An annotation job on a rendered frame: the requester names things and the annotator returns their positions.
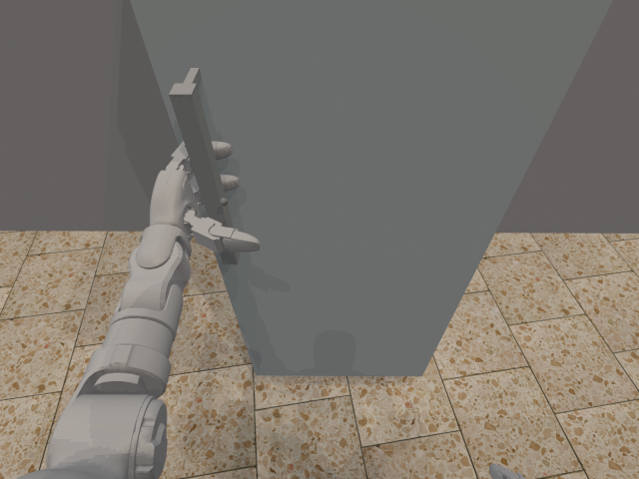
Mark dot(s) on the left robot forearm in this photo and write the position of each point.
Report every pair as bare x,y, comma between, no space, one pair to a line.
134,357

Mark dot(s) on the robot left hand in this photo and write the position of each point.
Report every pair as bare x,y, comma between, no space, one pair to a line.
174,195

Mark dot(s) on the robot left upper arm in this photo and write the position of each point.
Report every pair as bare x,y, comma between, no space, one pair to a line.
109,436

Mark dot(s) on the handle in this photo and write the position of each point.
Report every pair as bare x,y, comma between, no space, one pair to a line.
190,115

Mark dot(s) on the fridge door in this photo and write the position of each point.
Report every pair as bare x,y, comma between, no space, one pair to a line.
378,145

